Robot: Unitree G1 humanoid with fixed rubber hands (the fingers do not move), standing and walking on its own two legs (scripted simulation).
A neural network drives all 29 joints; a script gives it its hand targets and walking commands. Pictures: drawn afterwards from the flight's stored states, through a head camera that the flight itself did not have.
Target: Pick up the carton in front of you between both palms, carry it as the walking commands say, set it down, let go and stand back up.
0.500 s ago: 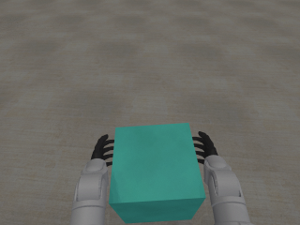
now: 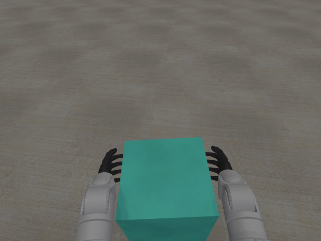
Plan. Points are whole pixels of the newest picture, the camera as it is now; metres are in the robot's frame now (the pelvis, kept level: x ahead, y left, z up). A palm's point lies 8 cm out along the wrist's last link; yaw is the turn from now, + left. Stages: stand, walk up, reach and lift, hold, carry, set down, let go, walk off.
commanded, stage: hold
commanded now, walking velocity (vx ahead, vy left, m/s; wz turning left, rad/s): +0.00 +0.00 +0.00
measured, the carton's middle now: (166, 193) +0.28 +0.00 -0.06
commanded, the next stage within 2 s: set down in 0.76 s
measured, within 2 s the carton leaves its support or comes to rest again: neither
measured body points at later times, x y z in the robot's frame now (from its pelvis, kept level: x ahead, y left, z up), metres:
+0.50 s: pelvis -0.02 -0.02 +0.00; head -0.07 -0.04 +0.44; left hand +0.28 +0.14 +0.04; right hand +0.29 -0.16 +0.04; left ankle -0.01 +0.12 -0.75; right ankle +0.04 -0.13 -0.75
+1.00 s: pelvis +0.01 -0.01 +0.00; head -0.01 -0.02 +0.45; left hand +0.32 +0.15 +0.02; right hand +0.33 -0.15 +0.02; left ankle -0.01 +0.12 -0.75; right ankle +0.04 -0.13 -0.75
